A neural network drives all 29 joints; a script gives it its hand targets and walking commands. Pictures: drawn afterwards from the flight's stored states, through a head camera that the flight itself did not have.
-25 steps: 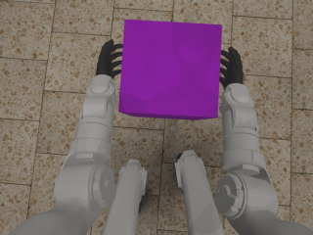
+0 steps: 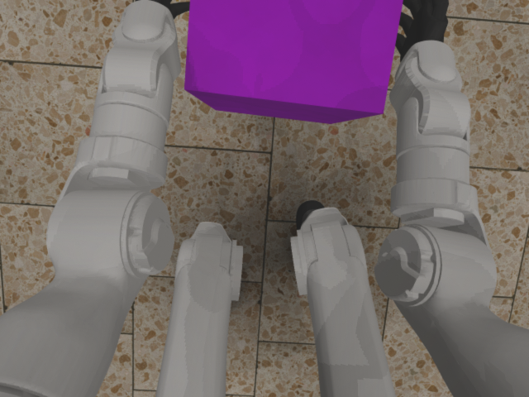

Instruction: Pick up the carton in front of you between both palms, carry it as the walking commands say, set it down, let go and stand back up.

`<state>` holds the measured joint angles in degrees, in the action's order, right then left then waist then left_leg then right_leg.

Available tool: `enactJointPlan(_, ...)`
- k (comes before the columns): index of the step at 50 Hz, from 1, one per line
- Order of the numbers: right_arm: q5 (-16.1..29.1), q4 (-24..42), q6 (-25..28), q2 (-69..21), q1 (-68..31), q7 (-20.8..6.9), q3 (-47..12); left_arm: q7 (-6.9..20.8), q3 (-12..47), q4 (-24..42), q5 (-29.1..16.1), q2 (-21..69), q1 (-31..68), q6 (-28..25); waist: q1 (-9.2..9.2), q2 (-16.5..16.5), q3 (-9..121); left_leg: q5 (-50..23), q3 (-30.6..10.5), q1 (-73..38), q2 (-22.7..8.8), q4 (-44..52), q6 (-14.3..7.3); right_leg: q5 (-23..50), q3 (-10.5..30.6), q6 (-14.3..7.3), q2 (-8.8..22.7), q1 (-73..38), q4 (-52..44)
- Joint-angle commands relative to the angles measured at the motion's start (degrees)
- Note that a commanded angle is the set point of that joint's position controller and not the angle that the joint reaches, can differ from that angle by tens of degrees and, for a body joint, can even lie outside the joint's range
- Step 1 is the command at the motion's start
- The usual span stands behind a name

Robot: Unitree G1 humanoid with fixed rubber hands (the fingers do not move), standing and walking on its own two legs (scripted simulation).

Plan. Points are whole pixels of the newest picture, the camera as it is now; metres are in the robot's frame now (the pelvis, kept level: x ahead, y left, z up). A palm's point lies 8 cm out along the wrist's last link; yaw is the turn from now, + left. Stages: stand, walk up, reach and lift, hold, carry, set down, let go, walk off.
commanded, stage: set down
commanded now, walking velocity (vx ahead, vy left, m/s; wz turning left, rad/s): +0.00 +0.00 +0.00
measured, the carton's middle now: (286, 36) +0.55 -0.08 -0.22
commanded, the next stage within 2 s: none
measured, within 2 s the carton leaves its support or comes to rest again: rests again in 0.72 s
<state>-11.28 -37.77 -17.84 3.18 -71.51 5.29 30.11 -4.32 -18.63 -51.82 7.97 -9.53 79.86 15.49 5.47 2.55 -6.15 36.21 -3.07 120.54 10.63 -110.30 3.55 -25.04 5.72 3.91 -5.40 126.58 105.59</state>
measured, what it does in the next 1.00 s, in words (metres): lowers itself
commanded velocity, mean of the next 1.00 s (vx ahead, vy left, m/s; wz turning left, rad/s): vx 0.00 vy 0.00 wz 0.00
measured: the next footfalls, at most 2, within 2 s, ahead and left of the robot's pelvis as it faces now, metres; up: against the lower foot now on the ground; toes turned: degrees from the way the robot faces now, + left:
none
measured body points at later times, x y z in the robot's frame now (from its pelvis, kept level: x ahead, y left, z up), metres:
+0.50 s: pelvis +0.01 +0.01 -0.06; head +0.39 -0.01 +0.18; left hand +0.60 +0.06 -0.24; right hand +0.53 -0.24 -0.23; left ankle +0.08 +0.11 -0.42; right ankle +0.13 -0.13 -0.42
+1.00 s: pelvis +0.00 +0.01 -0.07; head +0.38 -0.01 +0.16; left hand +0.59 +0.05 -0.25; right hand +0.52 -0.25 -0.25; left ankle +0.08 +0.11 -0.42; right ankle +0.13 -0.13 -0.42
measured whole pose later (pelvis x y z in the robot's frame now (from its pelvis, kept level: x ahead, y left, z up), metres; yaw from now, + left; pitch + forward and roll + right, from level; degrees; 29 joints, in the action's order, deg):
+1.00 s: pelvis +0.00 +0.01 -0.07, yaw +0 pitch +37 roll -3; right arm -6.2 -52.4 -13.3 13.0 -81.4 -1.1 31.2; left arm -3.7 -9.1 -64.0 4.6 -14.6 93.3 12.0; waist 8.4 1.4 -23.9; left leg 39.7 -2.1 124.6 10.2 -127.2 1.2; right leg -30.5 1.7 3.5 -0.8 128.0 121.2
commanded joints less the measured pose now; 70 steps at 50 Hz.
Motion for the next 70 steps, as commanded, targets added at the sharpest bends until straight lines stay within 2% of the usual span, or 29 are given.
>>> enactJointPlan(1,8.1,1.1,1.8,-43.9,-40.1,-13.6,-27.6,12.4,21.7,1.9,-7.3,49.5,33.4,-1.7,3.1,-0.3,68.9,-12.8,7.2,-16.7,0.9,9.0,-1.6,20.0,-10.7,-0.5,-1.0,-54.1,-1.4)
enactJointPlan(8,11.4,1.2,2.3,-40.2,-44.7,-14.7,-28.1,10.8,25.5,2.0,-11.1,47.5,38.6,-2.5,5.01,1.4,69.2,-16.6,6.8,-19.4,0.1,3.4,-1.4,23.6,-11.3,-0.7,0.0,-51.7,4.3)
enactJointPlan(10,12.4,1.3,2.7,-39.1,-46.5,-15.2,-27.4,10.4,26.2,1.8,-11.7,46.7,39.8,-2.7,6.01,3.8,66.5,-18.0,6.3,-21.5,-0.3,2.0,-1.7,23.0,-11.2,-0.9,0.2,-45.5,5.2)
enactJointPlan(15,14.1,1.4,3.7,-37.2,-45.9,-16.0,-26.5,9.2,30.4,4.8,-14.4,48.5,41.2,-3.7,8.34,8.4,68.6,-26.2,5.2,-25.8,-0.6,-0.9,-1.8,28.6,-10.8,-1.8,0.3,-43.8,7.8)
enactJointPlan(17,14.3,0.3,3.7,-37.3,-44.4,-16.3,-26.3,8.8,31.1,4.7,-14.7,49.5,40.1,-3.8,8.72,9.5,68.8,-29.2,4.6,-28.0,-0.7,-1.7,-1.8,29.0,-10.9,-1.9,0.3,-41.5,8.6)
enactJointPlan(23,12.6,-3.0,3.9,-36.4,-41.6,-17.6,-23.5,8.9,29.4,1.2,-13.7,49.9,36.6,-3.9,9.49,10.1,60.6,-27.9,3.5,-24.8,-0.5,-2.5,-2.1,25.7,-10.8,-2.2,0.4,-33.9,9.7)
enactJointPlan(28,11.6,-3.8,4.4,-34.9,-42.2,-17.7,-22.0,9.1,27.3,-0.5,-13.4,47.1,37.5,-4.6,9.26,8.7,54.5,-23.0,3.5,-19.6,-0.4,-2.5,-2.6,23.1,-10.4,-2.4,0.7,-33.1,10.2)
enactJointPlan(36,11.1,-6.6,5.2,-32.8,-43.1,-17.6,-19.7,9.5,24.4,-3.2,-12.2,41.1,39.3,-5.4,7.91,7.7,46.1,-16.6,3.8,-15.4,-0.8,-2.9,-3.3,18.2,-9.6,-2.8,1.1,-31.9,10.5)
enactJointPlan(50,8.7,-13.4,5.3,-28.9,-38.9,-18.1,-14.5,11.2,18.4,-9.7,-5.2,34.8,32.3,-4.1,4.99,6.6,31.6,-12.1,2.8,-11.5,-1.8,-3.8,-4.5,12.0,-8.5,-3.3,1.2,-25.9,11.2)
enactJointPlan(62,5.6,-17.6,4.7,-21.2,-33.7,-17.7,-8.5,11.8,14.2,-13.7,-0.4,27.8,27.2,-2.7,3.92,6.9,22.6,-9.5,1.3,-12.5,-2.8,-3.7,-4.6,5.6,-8.6,-3.1,1.6,-19.4,11.7)
enactJointPlan(66,4.4,-18.8,6.0,-16.2,-31.5,-16.4,-5.4,11.0,14.0,-12.4,-0.2,22.4,27.7,-3.3,4.69,6.4,22.8,-10.5,1.0,-14.2,-3.7,-4.0,-3.9,6.6,-8.8,-2.4,2.1,-20.4,12.4)
enactJointPlan(68,3.9,-19.3,7.5,-8.4,-28.8,-14.1,-2.4,9.1,13.2,-10.9,-0.6,13.7,27.8,-4.4,5.42,6.3,24.5,-12.1,0.8,-16.3,-4.5,-4.4,-3.1,8.4,-9.1,-2.0,2.8,-22.6,12.9)
enactJointPlan(70,4.0,-20.7,9.6,4.1,-24.7,-10.5,0.8,5.9,12.9,-10.5,-1.3,0.5,26.6,-5.4,6.14,6.7,27.1,-14.0,0.4,-19.2,-5.5,-4.6,-2.2,10.1,-9.4,-1.4,3.6,-24.5,13.3)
